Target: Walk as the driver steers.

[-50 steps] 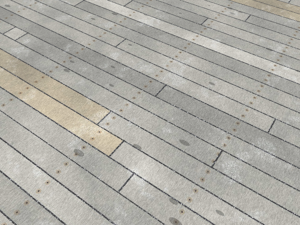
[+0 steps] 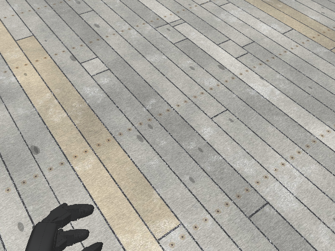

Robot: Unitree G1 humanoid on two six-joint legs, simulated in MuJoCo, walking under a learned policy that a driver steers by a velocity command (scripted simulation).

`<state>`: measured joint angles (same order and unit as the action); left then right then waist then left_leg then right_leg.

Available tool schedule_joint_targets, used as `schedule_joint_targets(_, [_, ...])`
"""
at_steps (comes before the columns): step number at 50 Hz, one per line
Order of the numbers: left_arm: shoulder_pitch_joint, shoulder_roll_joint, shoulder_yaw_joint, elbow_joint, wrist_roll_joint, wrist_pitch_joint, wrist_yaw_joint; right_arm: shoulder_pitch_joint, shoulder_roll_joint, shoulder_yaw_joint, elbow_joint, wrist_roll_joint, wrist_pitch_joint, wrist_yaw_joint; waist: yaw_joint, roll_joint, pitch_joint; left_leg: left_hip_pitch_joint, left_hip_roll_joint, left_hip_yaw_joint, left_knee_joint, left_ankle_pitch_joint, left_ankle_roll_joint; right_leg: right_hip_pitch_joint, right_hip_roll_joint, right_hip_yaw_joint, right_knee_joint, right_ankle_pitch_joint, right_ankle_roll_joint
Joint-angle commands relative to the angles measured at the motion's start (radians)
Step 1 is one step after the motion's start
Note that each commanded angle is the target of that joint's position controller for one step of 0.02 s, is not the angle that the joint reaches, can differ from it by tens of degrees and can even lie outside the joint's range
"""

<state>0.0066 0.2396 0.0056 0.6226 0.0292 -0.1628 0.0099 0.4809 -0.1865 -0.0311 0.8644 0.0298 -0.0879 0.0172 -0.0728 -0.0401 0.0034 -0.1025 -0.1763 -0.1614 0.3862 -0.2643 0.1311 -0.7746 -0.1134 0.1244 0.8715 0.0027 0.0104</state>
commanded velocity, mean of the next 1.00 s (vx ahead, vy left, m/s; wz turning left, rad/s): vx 1.00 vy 0.00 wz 0.40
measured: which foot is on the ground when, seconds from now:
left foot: down 0.00-0.14, up 0.16-0.66, down 0.68-1.00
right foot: up 0.00-0.14, down 0.16-0.68, up 0.70-1.00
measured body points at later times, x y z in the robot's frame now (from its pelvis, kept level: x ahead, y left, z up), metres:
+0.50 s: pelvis +0.40 +0.00 -0.01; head +0.40 +0.02 +0.44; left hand +0.23 +0.25 -0.14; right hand +0.72 -0.10 -0.06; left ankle +0.50 +0.22 -0.64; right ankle +0.34 -0.14 -0.74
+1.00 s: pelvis +0.76 +0.24 -0.01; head +0.75 +0.24 +0.44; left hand +0.82 +0.55 -0.10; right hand +0.83 -0.02 -0.14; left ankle +0.62 +0.27 -0.74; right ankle +0.98 +0.14 -0.64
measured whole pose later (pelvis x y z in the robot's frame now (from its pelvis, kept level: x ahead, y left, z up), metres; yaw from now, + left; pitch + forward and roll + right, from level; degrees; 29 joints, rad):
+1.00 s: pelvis +0.76 +0.24 -0.01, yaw +21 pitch -2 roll +4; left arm 0.17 0.30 0.05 0.75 -0.05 -0.04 -0.02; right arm 0.47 -0.24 -0.08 0.89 -0.02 -0.12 0.01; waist -0.08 -0.06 0.00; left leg 0.09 -0.07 0.24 0.29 -0.33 0.04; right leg -0.85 -0.16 0.09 1.13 0.03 -0.05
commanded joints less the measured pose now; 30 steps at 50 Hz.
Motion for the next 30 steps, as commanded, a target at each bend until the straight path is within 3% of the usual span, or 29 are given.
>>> schedule_joint_targets(1, [-0.113, 0.045, 0.022, -0.104, -0.025, -0.003, 0.01, -0.064, -0.168, -0.041, -0.103, 0.004, -0.023, -0.012, 0.01, 0.074, 0.061, -0.343, 0.133, -0.182, -0.194, 0.156, 0.098, 0.36, 0.132, -0.115, -0.251, 0.156, 0.031])
schedule_joint_targets(2, [-0.129, 0.067, 0.029, -0.125, -0.037, -0.004, 0.01, -0.052, -0.184, -0.049, -0.096, 0.019, -0.023, -0.015, 0.006, 0.141, 0.067, -0.296, 0.156, -0.231, -0.153, 0.165, 0.094, 0.372, 0.138, -0.082, -0.326, 0.157, 0.03])
schedule_joint_targets(3, [-0.13, 0.097, 0.042, -0.136, -0.049, -0.005, 0.008, -0.056, -0.18, -0.051, -0.096, 0.027, -0.021, -0.021, 0.008, 0.163, 0.064, -0.225, 0.174, -0.277, -0.107, 0.145, 0.085, 0.381, 0.131, -0.044, -0.379, 0.151, 0.033])
schedule_joint_targets(5, [-0.139, 0.14, 0.064, -0.147, -0.068, -0.012, 0.003, -0.053, -0.174, -0.058, -0.087, 0.023, -0.004, -0.036, 0.02, 0.146, 0.057, -0.078, 0.212, -0.325, -0.025, 0.22, 0.072, 0.37, 0.135, -0.025, -0.434, 0.074, 0.022])
schedule_joint_targets(6, [-0.053, 0.174, 0.083, -0.133, -0.072, -0.018, 0.003, -0.071, -0.189, -0.065, -0.095, 0.015, 0.004, -0.038, 0.067, 0.147, 0.008, -0.029, 0.215, -0.325, 0.073, 0.394, 0.06, 0.446, 0.139, -0.032, -0.429, 0.014, 0.0])
schedule_joint_targets(7, [0.127, 0.205, 0.104, -0.101, -0.079, -0.019, 0.008, -0.102, -0.195, -0.065, -0.111, -0.006, 0.012, -0.03, 0.162, 0.152, -0.122, -0.003, 0.183, -0.288, 0.263, 0.556, 0.031, 0.631, 0.123, -0.044, -0.414, -0.016, -0.034])
schedule_joint_targets(8, [0.393, 0.233, 0.109, -0.065, -0.072, -0.006, 0.02, -0.166, -0.146, -0.042, -0.155, -0.041, 0.014, -0.016, 0.279, 0.145, -0.322, -0.175, 0.162, -0.232, 0.573, 0.498, 0.005, 0.999, -0.017, 0.057, -0.287, -0.171, -0.085])
schedule_joint_targets(9, [0.486, 0.303, 0.119, -0.027, -0.024, -0.004, 0.009, 0.062, 0.001, 0.001, -0.182, 0.002, 0.006, -0.002, 0.15, -0.352, -0.523, -0.569, 0.019, -0.126, 0.949, -0.245, -0.046, 1.407, -0.317, 0.651, -0.45, -0.604, -0.281])
schedule_joint_targets(10, [0.443, 0.212, 0.108, -0.036, -0.024, -0.002, -0.003, 0.038, -0.086, 0.006, -0.178, 0.056, 0.011, -0.017, 0.169, -0.412, -0.454, -0.737, 0.137, -0.067, 1.095, -0.229, -0.039, 1.351, -0.353, 0.863, -0.565, -0.95, -0.262])
schedule_joint_targets(11, [0.383, 0.125, 0.093, -0.048, -0.03, 0.011, 0.006, -0.102, -0.172, -0.014, -0.188, 0.039, 0.021, -0.023, 0.204, -0.241, -0.256, -0.795, 0.177, -0.019, 1.119, -0.138, -0.038, 1.197, -0.286, 0.671, -0.585, -0.848, -0.199])
schedule_joint_targets(12, [0.355, 0.125, 0.089, -0.027, -0.025, 0.026, 0.007, -0.191, -0.186, -0.02, -0.207, 0.01, 0.024, -0.022, 0.196, -0.039, -0.143, -0.765, 0.211, 0.018, 1.092, -0.074, -0.043, 1.039, -0.242, 0.486, -0.587, -0.616, -0.162])
schedule_joint_targets(13, [0.339, 0.135, 0.091, -0.004, -0.015, 0.032, 0.003, -0.256, -0.166, -0.021, -0.234, -0.011, 0.022, -0.015, 0.177, 0.045, -0.054, -0.729, 0.244, 0.03, 1.042, -0.038, -0.041, 0.895, -0.2, 0.359, -0.606, -0.433, -0.151])
schedule_joint_targets(14, [0.332, 0.124, 0.088, 0.019, -0.006, 0.03, -0.002, -0.266, -0.147, -0.023, -0.246, -0.007, 0.025, -0.006, 0.148, 0.035, -0.014, -0.672, 0.286, 0.022, 1.001, -0.026, -0.039, 0.79, -0.169, 0.246, -0.615, -0.307, -0.139])
schedule_joint_targets(16, [0.282, 0.086, 0.08, 0.052, -0.027, 0.024, -0.019, -0.234, -0.113, -0.023, -0.262, 0.028, 0.048, -0.001, 0.095, -0.039, 0.014, -0.665, 0.328, 0.037, 0.992, -0.025, -0.038, 0.7, -0.144, 0.149, -0.669, -0.307, -0.143])
schedule_joint_targets(18, [0.262, 0.092, 0.083, 0.079, -0.043, 0.021, -0.026, -0.249, -0.098, -0.019, -0.28, 0.017, 0.067, 0.002, 0.073, -0.028, 0.056, -0.706, 0.352, 0.045, 0.988, 0.026, -0.047, 0.65, -0.141, 0.031, -0.696, -0.216, -0.139])
schedule_joint_targets(20, [0.245, 0.124, 0.089, 0.098, -0.029, 0.022, -0.022, -0.276, -0.107, -0.019, -0.295, 0.009, 0.068, 0.005, 0.059, -0.018, 0.099, -0.743, 0.361, 0.04, 0.926, 0.133, -0.068, 0.62, -0.137, -0.073, -0.717, -0.127, -0.137])
schedule_joint_targets(22, [0.252, 0.138, 0.088, 0.109, -0.011, 0.022, -0.016, -0.329, -0.13, -0.024, -0.304, 0.007, 0.063, 0.01, 0.071, 0.005, 0.122, -0.737, 0.343, 0.073, 0.828, 0.263, -0.076, 0.615, -0.109, -0.179, -0.729, -0.067, -0.12])
schedule_joint_targets(25, [0.369, 0.163, 0.083, 0.152, -0.014, 0.023, -0.015, -0.457, -0.116, -0.015, -0.333, 0.001, 0.045, 0.029, 0.128, 0.069, 0.173, -0.726, 0.298, 0.118, 0.611, 0.361, -0.042, 0.679, -0.112, -0.251, -0.757, 0.008, -0.11])
schedule_joint_targets(27, [0.442, 0.191, 0.082, 0.185, -0.022, 0.032, -0.014, -0.535, -0.1, -0.007, -0.359, 0.008, 0.024, 0.05, 0.152, 0.066, 0.198, -0.722, 0.262, 0.165, 0.473, 0.348, -0.012, 0.778, -0.138, -0.268, -0.765, 0.122, -0.106])
schedule_joint_targets(28, [0.44, 0.208, 0.081, 0.191, -0.028, 0.04, -0.014, -0.555, -0.109, -0.009, -0.368, 0.011, 0.017, 0.06, 0.14, 0.052, 0.205, -0.688, 0.24, 0.195, 0.406, 0.323, 0.001, 0.808, -0.145, -0.296, -0.759, 0.236, -0.104])
schedule_joint_targets(30, [0.459, 0.257, 0.081, 0.208, -0.036, 0.053, -0.003, -0.576, -0.132, -0.021, -0.391, 0.009, 0.01, 0.066, 0.1, -0.024, 0.156, -0.552, 0.154, 0.285, 0.351, 0.207, 0.026, 0.873, -0.17, -0.317, -0.666, 0.753, -0.125])
Velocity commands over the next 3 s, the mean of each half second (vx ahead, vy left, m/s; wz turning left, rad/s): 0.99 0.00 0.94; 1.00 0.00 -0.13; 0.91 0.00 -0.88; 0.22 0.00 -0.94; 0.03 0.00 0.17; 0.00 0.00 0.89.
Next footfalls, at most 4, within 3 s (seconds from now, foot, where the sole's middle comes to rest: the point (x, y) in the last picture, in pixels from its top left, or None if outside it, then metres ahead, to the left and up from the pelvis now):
0.16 right None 0.38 -0.13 -0.78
0.68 left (86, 219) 0.66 0.29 -0.78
1.18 right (95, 129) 1.14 0.29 -0.78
1.58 left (73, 82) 1.51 0.44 -0.78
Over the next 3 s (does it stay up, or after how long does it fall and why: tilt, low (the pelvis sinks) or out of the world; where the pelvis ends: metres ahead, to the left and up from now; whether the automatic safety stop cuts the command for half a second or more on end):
stays up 1.42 0.33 -0.01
